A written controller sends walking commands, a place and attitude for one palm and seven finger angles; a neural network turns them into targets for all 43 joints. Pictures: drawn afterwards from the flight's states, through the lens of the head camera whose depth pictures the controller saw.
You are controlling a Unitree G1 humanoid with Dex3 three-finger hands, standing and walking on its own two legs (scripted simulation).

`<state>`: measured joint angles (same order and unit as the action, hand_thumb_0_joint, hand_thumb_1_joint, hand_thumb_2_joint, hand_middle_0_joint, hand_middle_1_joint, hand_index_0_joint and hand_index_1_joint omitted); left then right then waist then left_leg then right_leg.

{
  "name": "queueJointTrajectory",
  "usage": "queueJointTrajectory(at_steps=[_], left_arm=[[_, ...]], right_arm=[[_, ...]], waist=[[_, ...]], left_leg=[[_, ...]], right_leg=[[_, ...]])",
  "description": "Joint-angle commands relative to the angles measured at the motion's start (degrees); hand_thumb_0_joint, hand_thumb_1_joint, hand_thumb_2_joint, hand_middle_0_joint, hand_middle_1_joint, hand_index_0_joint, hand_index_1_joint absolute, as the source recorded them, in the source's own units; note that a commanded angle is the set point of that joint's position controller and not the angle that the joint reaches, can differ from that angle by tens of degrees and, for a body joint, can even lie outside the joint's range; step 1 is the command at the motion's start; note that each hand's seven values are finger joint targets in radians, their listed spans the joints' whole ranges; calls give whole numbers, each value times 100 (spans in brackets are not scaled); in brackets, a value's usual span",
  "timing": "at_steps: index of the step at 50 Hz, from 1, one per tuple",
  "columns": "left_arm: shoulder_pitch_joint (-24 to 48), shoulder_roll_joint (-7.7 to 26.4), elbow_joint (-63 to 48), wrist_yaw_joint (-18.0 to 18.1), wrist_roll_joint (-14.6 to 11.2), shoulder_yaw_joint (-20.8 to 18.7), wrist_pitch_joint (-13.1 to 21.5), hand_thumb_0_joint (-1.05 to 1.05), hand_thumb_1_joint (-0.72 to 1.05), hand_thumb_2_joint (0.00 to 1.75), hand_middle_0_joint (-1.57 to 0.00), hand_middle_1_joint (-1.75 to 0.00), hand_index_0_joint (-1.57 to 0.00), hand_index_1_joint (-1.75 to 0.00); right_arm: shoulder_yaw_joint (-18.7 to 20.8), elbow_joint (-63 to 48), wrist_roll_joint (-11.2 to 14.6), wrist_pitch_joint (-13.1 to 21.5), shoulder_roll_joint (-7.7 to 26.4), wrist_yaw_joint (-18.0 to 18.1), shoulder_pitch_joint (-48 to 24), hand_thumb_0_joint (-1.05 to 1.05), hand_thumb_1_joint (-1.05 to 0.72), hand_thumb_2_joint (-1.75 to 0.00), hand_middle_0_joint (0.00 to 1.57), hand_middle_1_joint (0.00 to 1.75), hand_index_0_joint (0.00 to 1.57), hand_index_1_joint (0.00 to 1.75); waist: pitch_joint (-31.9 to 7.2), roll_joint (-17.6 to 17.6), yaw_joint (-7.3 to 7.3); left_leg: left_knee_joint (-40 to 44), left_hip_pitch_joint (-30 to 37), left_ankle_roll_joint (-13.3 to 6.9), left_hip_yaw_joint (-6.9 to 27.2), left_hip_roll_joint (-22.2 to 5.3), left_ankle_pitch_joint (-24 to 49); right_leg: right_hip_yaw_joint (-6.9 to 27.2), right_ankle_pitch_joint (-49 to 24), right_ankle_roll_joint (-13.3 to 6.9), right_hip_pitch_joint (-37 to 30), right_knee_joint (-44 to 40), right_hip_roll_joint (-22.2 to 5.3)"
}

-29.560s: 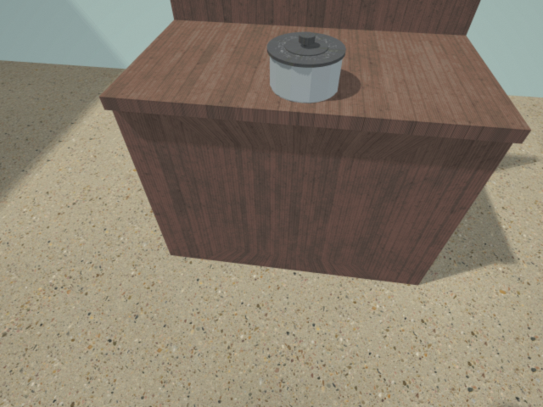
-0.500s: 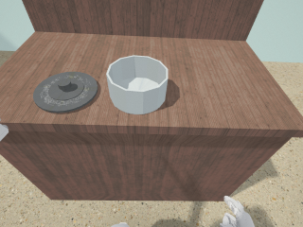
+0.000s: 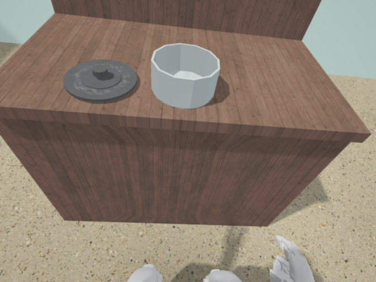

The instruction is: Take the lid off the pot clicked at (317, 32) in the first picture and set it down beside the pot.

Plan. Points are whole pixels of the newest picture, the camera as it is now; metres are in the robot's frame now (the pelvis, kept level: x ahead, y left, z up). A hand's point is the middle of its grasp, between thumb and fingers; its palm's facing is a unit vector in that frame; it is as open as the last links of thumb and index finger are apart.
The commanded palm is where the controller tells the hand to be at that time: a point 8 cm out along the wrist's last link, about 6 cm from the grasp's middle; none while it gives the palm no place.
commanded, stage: stop stepping back and stand still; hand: left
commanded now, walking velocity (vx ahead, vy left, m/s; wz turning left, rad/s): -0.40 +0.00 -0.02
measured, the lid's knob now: (100, 71) +0.63 +0.28 +0.09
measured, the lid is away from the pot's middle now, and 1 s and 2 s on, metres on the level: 0.24 0.24 0.24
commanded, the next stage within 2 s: none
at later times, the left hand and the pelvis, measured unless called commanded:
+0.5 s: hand out of the picture +0.09 +0.27 +0.28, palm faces +0.48 -0.84 -0.25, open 7.4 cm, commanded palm +0.01 +0.30 +0.28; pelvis -0.13 +0.02 +0.02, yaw -2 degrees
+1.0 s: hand (23, 280) +0.12 +0.26 +0.06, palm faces +0.19 -0.93 -0.32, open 7.4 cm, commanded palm none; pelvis -0.16 +0.03 +0.02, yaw +2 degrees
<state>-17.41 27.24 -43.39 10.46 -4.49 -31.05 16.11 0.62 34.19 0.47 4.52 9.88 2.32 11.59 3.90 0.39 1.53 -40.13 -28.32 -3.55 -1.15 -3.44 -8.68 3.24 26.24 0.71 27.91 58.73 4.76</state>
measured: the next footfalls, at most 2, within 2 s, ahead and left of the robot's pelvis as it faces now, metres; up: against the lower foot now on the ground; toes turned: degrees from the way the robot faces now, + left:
right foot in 0.18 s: -0.08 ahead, -0.14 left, +0.00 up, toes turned -3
left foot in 0.34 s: +0.01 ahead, +0.09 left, +0.00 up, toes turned -1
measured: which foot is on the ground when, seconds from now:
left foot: down 0.00-0.18, up 0.20-0.32, down 0.34-0.58, up 0.60-0.76, down 0.78-1.00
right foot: up 0.00-0.16, down 0.18-0.36, up 0.38-0.60, down 0.62-0.80, up 0.82-1.00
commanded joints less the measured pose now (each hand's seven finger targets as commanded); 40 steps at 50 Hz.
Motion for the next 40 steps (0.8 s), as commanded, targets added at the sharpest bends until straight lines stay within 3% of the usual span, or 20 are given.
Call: queueJointTrajectory(at_steps=[1, 2, 3, 4, 5, 7, 9, 11, 15, 17, 18, 19, 26, 28, 29, 31, 33, 37, 39, 40], left_arm=[[26, 855, -1086, 52, -147, -423, 101, 0, 90, 90, -20, -30, -20, -30], [-56, 875, -1164, 51, -146, -371, 87, 0, 90, 90, -20, -30, -20, -30], [-351, -905, 4402, -724, 428, 2119, -1325, 0, 90, 90, -20, -30, -20, -30], [1306, 1035, -2974, -264, -272, 18, -396, 0, 90, 90, -20, -30, -20, -30], [454, 1867, -2256, -122, -79, -789, 20, 0, 90, 90, -20, -30, -20, -30], [-1067, 1473, -1822, -159, -67, -678, -21, 0, 90, 90, -20, -30, -20, -30], [-423, 1675, -2313, -151, 16, -740, 180, 0, 90, 90, -20, -30, -20, -30], [-276, 1519, -1996, -92, -13, -652, 46, 0, 90, 90, -20, -30, -20, -30], [488, 1015, -232, -38, -25, -345, -160, 0, 90, 90, -20, -30, -20, -30], [853, 791, 289, -44, -27, -114, -43, 0, 90, 90, -20, -30, -20, -30], [1010, 1032, 347, -47, 4, -248, -68, 0, 90, 90, -20, -30, -20, -30], [1310, 1017, 129, -86, -14, -58, -114, 0, 90, 90, -20, -30, -20, -30], [-1225, 976, -1650, -200, 93, 59, -239, 0, 90, 90, -20, -30, -20, -30], [-1364, 1321, -1926, -131, 208, -300, -219, 0, 90, 90, -20, -30, -20, -30], [-1023, 1494, -1952, -132, 256, -452, -191, 0, 90, 90, -20, -30, -20, -30], [67, 1905, -1806, -46, 136, -910, -141, 0, 90, 90, -20, -30, -20, -30], [745, 1270, -1050, -26, 88, -355, -213, 0, 90, 90, -20, -30, -20, -30], [1082, 835, 185, 1, 95, 31, -150, 0, 90, 90, -20, -30, -20, -30], [1007, 724, -226, -19, 95, 175, -27, 0, 90, 90, -20, -30, -20, -30], [1080, 855, -389, -35, 112, 94, -23, 0, 90, 90, -20, -30, -20, -30]], right_arm=[[422, -832, -1, 321, 803, -152, -494, 0, -90, -90, 20, 30, 20, 30], [388, -871, -15, 301, 797, -155, -531, 0, -90, -90, 20, 30, 20, 30], [666, 599, -244, 271, 1736, 68, -28, 0, -90, -90, 20, 30, 20, 30], [408, -1325, 139, 208, 484, -219, -936, 0, -90, -90, 20, 30, 20, 30], [397, -1201, -28, 307, 954, -52, -476, 0, -90, -90, 20, 30, 20, 30], [243, -1205, -92, 148, 746, -156, -261, 0, -90, -90, 20, 30, 20, 30], [155, -1222, -59, 189, 636, -21, -371, 0, -90, -90, 20, 30, 20, 30], [221, -1101, 116, 157, 696, 48, -318, 0, -90, -90, 20, 30, 20, 30], [73, -978, 133, -33, 827, 134, -415, 0, -90, -90, 20, 30, 20, 30], [150, -1012, 258, 133, 1053, 186, -351, 0, -90, -90, 20, 30, 20, 30], [174, -1069, 290, 208, 995, 169, -302, 0, -90, -90, 20, 30, 20, 30], [93, -1028, 244, 286, 765, 120, -389, 0, -90, -90, 20, 30, 20, 30], [76, -1283, 36, 195, 732, -73, -728, 0, -90, -90, 20, 30, 20, 30], [93, -1229, -46, 116, 732, 22, -542, 0, -90, -90, 20, 30, 20, 30], [119, -1122, -41, 66, 685, 32, -342, 0, -90, -90, 20, 30, 20, 30], [94, -944, -68, 122, 672, 99, -219, 0, -90, -90, 20, 30, 20, 30], [324, -868, 71, 132, 754, 179, -449, 0, -90, -90, 20, 30, 20, 30], [80, -712, 108, 178, 676, 316, -512, 0, -90, -90, 20, 30, 20, 30], [94, -915, 179, 338, 847, 312, -395, 0, -90, -90, 20, 30, 20, 30], [102, -975, 198, 358, 775, 249, -390, 0, -90, -90, 20, 30, 20, 30]], waist=[[-1135, -1240, -25], [-1147, -1415, -62], [-693, -1308, 824], [-1708, -929, -282], [-1625, -923, -174], [-1725, -1550, -195], [-1224, -157, -70], [-1010, 1258, 88], [178, -340, 181], [247, -1823, 158], [-91, -1648, 77], [-397, -1583, 116], [-1064, -1176, -210], [-1011, -376, -277], [-894, 638, -183], [-897, 371, 63], [-64, 723, 91], [-102, -535, 117], [-174, -1969, 58], [-378, -1536, 66]], left_leg=[[2506, 300, -400, 1454, -1398, -1596], [2646, 334, -336, 1390, -1348, -1738], [1062, 547, -4, 1518, -830, 1049], [2576, 1190, 61, 948, -1242, -1431], [2727, 698, 64, 1213, -1066, -2728], [2160, 621, 280, 717, -533, -2800], [-403, 1126, 472, -317, 214, -1971], [-2412, 1275, 481, 167, 355, -997], [409, 1235, 246, 515, -120, -1498], [2558, 1069, -158, 2053, -965, -3164], [2936, 751, -555, 2641, -1313, -3192], [3412, 569, -247, 3226, -1361, -4190], [3048, -382, -19, 1211, -747, -3191], [1247, -693, 112, 425, -188, -2527], [-720, -758, 205, -268, 229, -1827], [-2842, -155, 358, -378, 188, -1324], [-2335, -83, 317, 561, -280, -1581], [1021, 1704, 177, -418, 47, -1620], [2328, 2458, -456, 1919, -1167, -2138], [2535, 2323, -831, 2626, -1548, -1525]], right_leg=[[27, 363, -73, -707, 216, -13], [-118, 455, -115, -939, -220, -1], [268, 128, 39, -130, -488, -552], [-79, 664, -87, -1271, -1459, 72], [-735, 754, -276, -1694, -1877, 193], [-702, -73, -494, -2118, -3052, -60], [112, -748, -832, -935, -4460, -1222], [1323, -358, -1236, 181, -4675, -2187], [132, -405, -641, 222, -3465, -1342], [-608, 201, -196, 53, -1720, -106], [-650, 442, -142, -170, -626, 266], [-348, 460, -184, -177, -25, 126], [-942, 286, -377, -2845, -2339, 40], [-273, 123, -636, -3224, -3812, -446], [791, -532, -1102, -2756, -4416, -1393], [1018, -1764, -1392, -1185, -4550, -2227], [2742, 2210, -1627, 92, -5161, -2761], [489, 1138, -1035, -112, -3674, -1601], [-591, 262, -324, 542, -1652, -367], [-560, 464, -141, 613, -453, -49]])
